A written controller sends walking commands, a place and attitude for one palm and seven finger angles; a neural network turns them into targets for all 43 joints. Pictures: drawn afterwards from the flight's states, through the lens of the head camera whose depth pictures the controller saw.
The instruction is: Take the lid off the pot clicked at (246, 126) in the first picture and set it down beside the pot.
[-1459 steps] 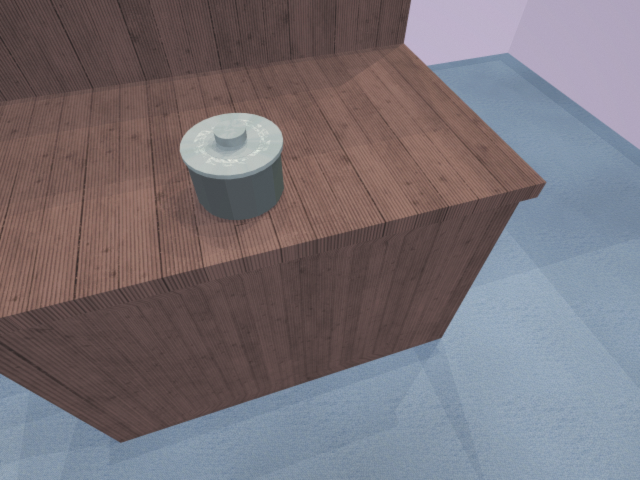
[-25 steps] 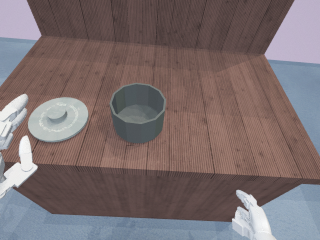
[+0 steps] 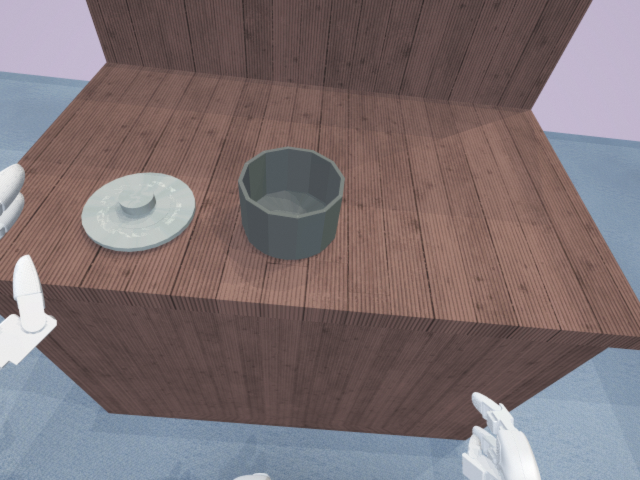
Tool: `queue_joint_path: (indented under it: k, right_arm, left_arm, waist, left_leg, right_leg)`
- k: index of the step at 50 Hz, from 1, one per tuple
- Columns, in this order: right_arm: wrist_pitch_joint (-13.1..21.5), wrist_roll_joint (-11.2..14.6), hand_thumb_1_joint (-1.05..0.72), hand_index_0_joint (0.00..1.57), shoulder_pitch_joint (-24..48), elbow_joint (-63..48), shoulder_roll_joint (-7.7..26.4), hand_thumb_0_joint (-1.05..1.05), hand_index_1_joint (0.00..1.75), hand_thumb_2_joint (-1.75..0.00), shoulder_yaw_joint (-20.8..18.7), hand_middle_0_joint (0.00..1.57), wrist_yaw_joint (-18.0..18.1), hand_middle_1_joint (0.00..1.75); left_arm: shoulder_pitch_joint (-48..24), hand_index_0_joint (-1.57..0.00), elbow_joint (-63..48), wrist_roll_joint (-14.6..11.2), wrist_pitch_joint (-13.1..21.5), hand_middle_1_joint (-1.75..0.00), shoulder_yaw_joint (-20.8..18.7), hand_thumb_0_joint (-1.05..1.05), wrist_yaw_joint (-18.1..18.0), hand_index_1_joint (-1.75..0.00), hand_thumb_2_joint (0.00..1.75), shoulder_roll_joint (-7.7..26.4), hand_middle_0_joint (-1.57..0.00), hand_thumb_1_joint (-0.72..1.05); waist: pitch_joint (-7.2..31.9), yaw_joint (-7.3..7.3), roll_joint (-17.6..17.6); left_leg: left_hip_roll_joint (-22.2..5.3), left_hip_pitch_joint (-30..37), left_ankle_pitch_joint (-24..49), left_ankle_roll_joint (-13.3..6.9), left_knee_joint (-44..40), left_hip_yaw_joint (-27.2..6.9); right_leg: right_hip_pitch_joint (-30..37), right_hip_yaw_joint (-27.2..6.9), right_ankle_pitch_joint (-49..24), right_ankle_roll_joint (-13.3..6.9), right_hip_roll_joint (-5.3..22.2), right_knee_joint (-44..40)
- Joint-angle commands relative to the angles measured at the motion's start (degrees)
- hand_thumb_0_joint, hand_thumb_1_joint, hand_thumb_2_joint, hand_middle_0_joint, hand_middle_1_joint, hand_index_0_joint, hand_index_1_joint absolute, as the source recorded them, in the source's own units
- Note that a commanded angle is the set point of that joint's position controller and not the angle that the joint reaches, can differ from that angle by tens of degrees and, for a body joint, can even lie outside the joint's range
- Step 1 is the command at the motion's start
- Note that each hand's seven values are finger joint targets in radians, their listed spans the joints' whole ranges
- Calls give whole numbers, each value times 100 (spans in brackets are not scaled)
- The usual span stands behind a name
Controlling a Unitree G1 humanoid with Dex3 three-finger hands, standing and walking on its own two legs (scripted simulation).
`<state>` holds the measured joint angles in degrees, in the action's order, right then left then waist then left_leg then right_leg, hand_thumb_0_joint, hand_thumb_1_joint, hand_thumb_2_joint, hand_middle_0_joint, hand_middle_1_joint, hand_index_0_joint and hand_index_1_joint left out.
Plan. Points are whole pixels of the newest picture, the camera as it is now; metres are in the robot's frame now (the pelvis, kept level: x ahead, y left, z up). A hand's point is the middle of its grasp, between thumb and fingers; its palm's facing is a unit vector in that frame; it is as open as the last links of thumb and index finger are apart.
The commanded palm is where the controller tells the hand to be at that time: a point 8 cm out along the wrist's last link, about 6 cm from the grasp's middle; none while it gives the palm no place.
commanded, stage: step back with the hand held close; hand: left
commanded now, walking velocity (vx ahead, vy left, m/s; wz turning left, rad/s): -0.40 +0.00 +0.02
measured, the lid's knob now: (137, 200) +0.49 +0.32 +0.02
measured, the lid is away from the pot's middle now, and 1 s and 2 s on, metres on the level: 0.24 0.24 0.24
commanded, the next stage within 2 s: stop stepping back and stand still in 1.08 s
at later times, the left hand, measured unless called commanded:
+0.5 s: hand (55, 351) +0.17 +0.22 +0.20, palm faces +0.34 -0.84 -0.41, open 7.4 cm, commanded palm +0.10 +0.27 +0.21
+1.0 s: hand out of the picture +0.11 +0.23 +0.20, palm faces +0.37 -0.86 -0.37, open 7.4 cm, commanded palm +0.04 +0.28 +0.21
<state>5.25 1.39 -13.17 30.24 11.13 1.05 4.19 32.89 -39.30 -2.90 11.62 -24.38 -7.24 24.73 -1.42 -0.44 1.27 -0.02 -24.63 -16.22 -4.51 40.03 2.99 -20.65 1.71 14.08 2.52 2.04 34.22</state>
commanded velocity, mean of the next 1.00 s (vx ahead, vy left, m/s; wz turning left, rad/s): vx -0.40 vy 0.00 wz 0.01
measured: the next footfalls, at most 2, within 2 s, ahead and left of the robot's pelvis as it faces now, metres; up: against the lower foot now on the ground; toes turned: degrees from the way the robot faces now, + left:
right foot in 1.16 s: -0.18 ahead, -0.13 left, +0.00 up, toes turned -5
left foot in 1.38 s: -0.22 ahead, +0.16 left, +0.00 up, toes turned -2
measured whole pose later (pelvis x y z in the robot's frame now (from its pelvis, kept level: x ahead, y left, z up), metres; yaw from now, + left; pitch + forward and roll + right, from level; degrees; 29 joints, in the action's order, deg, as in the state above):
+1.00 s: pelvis -0.09 +0.00 -0.02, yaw -1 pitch -1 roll -4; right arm 7.0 1.3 -12.8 33.0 10.1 -1.4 2.1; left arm 28.8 -41.3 -3.4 14.0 -25.9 -8.6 27.1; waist -1.9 -1.8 3.0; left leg -2.8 -33.0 -8.5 -5.0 43.1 4.1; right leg -30.3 -1.5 29.1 0.7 -2.7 68.8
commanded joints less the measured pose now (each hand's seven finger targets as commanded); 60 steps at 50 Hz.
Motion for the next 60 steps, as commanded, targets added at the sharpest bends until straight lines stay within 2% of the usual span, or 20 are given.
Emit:
queue_joint_path:
  k: [1, 11, 18, 22, 25, 29, 32, 34, 35, 40, 43, 45, 46, 48, 52, 55, 57, 58, 59, 60]
  right_arm:
    - [383, 13, -90, 20, 507, -879, 938, 0, 30, -90, -390, 20, 22, 30]
    - [366, -9, -90, 20, 466, -836, 853, 0, 30, -90, -427, 20, -24, 30]
    - [277, -68, -90, 20, 297, -685, 722, 0, 30, -90, -488, 20, -58, 30]
    - [264, 5, -90, 20, 421, -764, 780, 0, 30, -90, -501, 20, -52, 30]
    - [416, -50, -90, 20, 629, -825, 830, 0, 30, -90, -479, 20, -29, 30]
    - [578, -63, -90, 20, 381, -610, 779, 0, 30, -90, -495, 20, -87, 30]
    - [576, -76, -90, 20, 423, -571, 825, 0, 30, -90, -410, 20, -100, 30]
    - [539, -12, -90, 20, 414, -661, 877, 0, 30, -90, -502, 20, -73, 30]
    - [506, 0, -90, 20, 371, -680, 883, 0, 30, -90, -537, 20, -79, 30]
    - [278, 0, -90, 20, 267, -558, 588, 0, 30, -90, -473, 20, -132, 30]
    - [271, 28, -90, 20, 401, -726, 748, 0, 30, -90, -468, 20, -113, 30]
    - [441, -51, -90, 20, 575, -771, 808, 0, 30, -90, -447, 20, -110, 30]
    - [484, -63, -90, 20, 539, -690, 718, 0, 30, -90, -459, 20, -129, 30]
    - [575, 56, -90, 20, 347, -572, 779, 0, 30, -90, -545, 20, -261, 30]
    - [638, -15, -90, 20, 404, -455, 672, 0, 30, -90, -443, 20, -280, 30]
    - [581, -89, -90, 20, 336, -482, 604, 0, 30, -90, -430, 20, -302, 30]
    - [524, -111, -90, 20, 198, -451, 516, 0, 30, -90, -430, 20, -297, 30]
    - [530, -47, -90, 20, 183, -420, 434, 0, 30, -90, -410, 20, -232, 30]
    - [435, -48, -90, 20, 30, 538, 1407, 0, 30, -90, -831, 20, -271, 30]
    - [366, 301, -90, 20, 342, -897, 513, 0, 30, -90, -583, 20, -276, 30]
  left_arm:
    - [-308, -20, -1328, 29, 432, -30, -613, 0, -122, -30, 90, 881, -20, 90]
    - [-294, -20, -1294, 75, 549, -30, -721, 0, -137, -30, 90, 953, -20, 90]
    - [-266, -20, -1308, 59, 636, -30, -625, 0, -211, -30, 90, 959, -20, 90]
    - [-8, -20, -1284, 37, 689, -30, -644, 0, -203, -30, 90, 903, -20, 90]
    - [-130, -20, -1349, 107, 687, -30, -779, 0, -194, -30, 90, 890, -20, 90]
    - [-158, -20, -1322, 72, 635, -30, -616, 0, -169, -30, 90, 815, -20, 90]
    - [-228, -20, -1278, 110, 649, -30, -489, 0, -74, -30, 90, 844, -20, 90]
    - [-311, -20, -1148, 58, 606, -30, -376, 0, -26, -30, 90, 805, -20, 90]
    - [-220, -20, -1128, 46, 606, -30, -396, 0, -43, -30, 90, 843, -20, 90]
    - [-336, -20, -1172, -11, 595, -30, -544, 0, -190, -30, 90, 973, -20, 90]
    - [-360, -20, -1378, -21, 643, -30, -559, 0, -222, -30, 90, 953, -20, 90]
    - [-399, -20, -1601, 6, 653, -30, -748, 0, -265, -30, 90, 1037, -20, 90]
    - [-610, -20, -1783, 0, 669, -30, -793, 0, -300, -30, 90, 1149, -20, 90]
    - [-891, -20, -1571, -78, 689, -30, -749, 0, -264, -30, 90, 1024, -20, 90]
    - [-757, -20, -1529, -179, 544, -30, -867, 0, -224, -30, 90, 1101, -20, 90]
    - [-686, -20, -1357, -197, 529, -30, -708, 0, -23, -30, 90, 998, -20, 90]
    - [-714, -20, -1239, -129, 620, -30, -593, 0, 95, -30, 90, 1067, -20, 90]
    - [-1219, -20, -1354, -121, 746, -30, -577, 0, 96, -30, 90, 1254, -20, 90]
    - [-1713, -20, 3698, 505, -441, -30, 1704, 0, 692, -30, 90, -345, -20, 90]
    - [-2565, -20, -2071, -75, 260, -30, -136, 0, 350, -30, 90, 1301, -20, 90]
  waist:
    - [563, -7, -633]
    - [685, -29, -551]
    - [777, -157, 195]
    - [900, -138, -478]
    - [536, -82, -1766]
    - [878, 18, -1272]
    - [968, 30, -814]
    - [600, -65, -57]
    - [402, -99, 51]
    - [753, -268, 763]
    - [456, -258, -323]
    - [520, -176, -2204]
    - [704, -151, -1834]
    - [834, -89, -1488]
    - [832, 82, -1475]
    - [1240, 123, -1702]
    - [1354, 60, -524]
    - [996, 18, 755]
    - [614, -722, 993]
    - [317, -26, 2237]
  left_leg:
    - [-1090, -450, -1386, 0, -1654, -1223]
    - [-1037, -638, -1394, 20, -1387, -1135]
    - [-536, 88, -906, 242, -247, -808]
    - [-956, -13, -825, 118, -1120, -1142]
    - [-1747, -1330, -1664, -237, -2480, -1772]
    - [-1715, 379, 1085, -136, -1671, -1484]
    - [-1341, 411, 459, 71, -1090, -1139]
    - [-862, -128, -1955, 259, -833, -753]
    - [-675, -17, -2102, 297, -396, -718]
    - [-268, 738, -874, 392, 747, -535]
    - [-789, 324, -1704, 106, -588, -1328]
    - [-1948, -880, -2391, -304, -2742, -2514]
    - [-2059, -1122, -1916, -181, -2917, -2472]
    - [-1855, -1052, -1589, -19, -2555, -1612]
    - [-1583, -704, -2214, 119, -2737, -1718]
    - [-1361, -53, -1659, 498, -2064, -1203]
    - [-657, 585, -1218, 672, -55, -510]
    - [-51, 917, -1063, 770, 2035, 82]
    - [-130, -100, -1531, 633, 3777, -1191]
    - [480, 657, -1636, 660, 5018, -662]
  right_leg:
    - [685, -258, -114, -311, 304, -90]
    - [683, -378, -293, -377, 383, 5]
    - [-100, -1245, -876, -803, 1203, -912]
    - [116, -485, -435, -527, 613, -207]
    - [833, -91, 917, -217, -167, 1374]
    - [299, -183, 844, -220, -93, 247]
    - [814, -159, -568, -302, 151, -916]
    - [226, -414, 268, -572, 567, -890]
    - [-363, -620, 984, -717, 756, -1096]
    - [-932, -1022, -700, -941, 1540, -1043]
    - [-1185, -384, 276, -617, 709, 69]
    - [-573, -124, 1886, -224, -487, 3164]
    - [-270, -483, 2014, -210, -612, 4109]
    - [-302, -527, 1650, -163, -625, 4657]
    - [253, -94, 1616, -307, -551, 2332]
    - [1155, 194, 1391, -548, -456, 193]
    - [894, -93, 425, -786, 269, -1368]
    - [30, -451, -627, -1023, 1051, -2046]
    - [-247, -940, -3027, -1082, 2122, -1689]
    - [-1626, -1454, -1505, -1459, 2070, -1961]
